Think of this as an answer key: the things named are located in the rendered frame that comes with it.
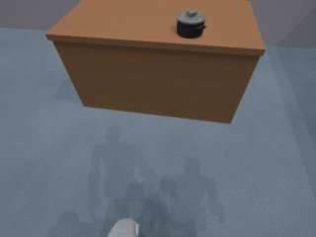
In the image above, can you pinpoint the table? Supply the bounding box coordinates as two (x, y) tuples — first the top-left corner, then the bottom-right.
(45, 0), (266, 124)

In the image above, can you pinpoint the lid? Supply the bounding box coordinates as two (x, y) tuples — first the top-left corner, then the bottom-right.
(176, 10), (206, 25)

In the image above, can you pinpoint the robot left thigh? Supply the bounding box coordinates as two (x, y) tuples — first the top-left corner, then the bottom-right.
(107, 218), (139, 237)

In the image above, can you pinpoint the pot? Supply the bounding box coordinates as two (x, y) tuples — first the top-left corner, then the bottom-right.
(177, 21), (206, 39)

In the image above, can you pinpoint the knob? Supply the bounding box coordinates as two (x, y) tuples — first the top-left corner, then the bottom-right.
(186, 9), (198, 17)

